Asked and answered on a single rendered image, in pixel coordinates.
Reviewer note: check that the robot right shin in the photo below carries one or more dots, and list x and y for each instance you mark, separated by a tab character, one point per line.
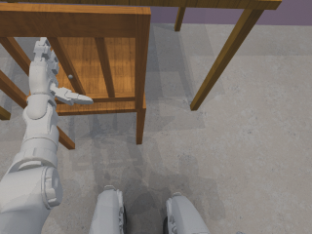
172	227

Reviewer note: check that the robot shin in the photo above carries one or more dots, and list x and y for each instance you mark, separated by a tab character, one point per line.
172	227
121	220

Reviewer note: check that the chair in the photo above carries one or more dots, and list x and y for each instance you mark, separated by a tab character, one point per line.
104	48

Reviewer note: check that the left robot hand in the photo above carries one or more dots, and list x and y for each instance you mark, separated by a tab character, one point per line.
42	73

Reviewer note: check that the robot left shin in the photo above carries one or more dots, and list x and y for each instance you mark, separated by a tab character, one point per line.
121	220

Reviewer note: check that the left robot upper arm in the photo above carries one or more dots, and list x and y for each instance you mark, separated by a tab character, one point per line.
27	198

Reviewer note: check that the table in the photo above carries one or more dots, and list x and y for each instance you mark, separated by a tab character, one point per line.
253	9

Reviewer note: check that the robot left forearm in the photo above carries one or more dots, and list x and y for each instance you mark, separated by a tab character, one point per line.
41	139

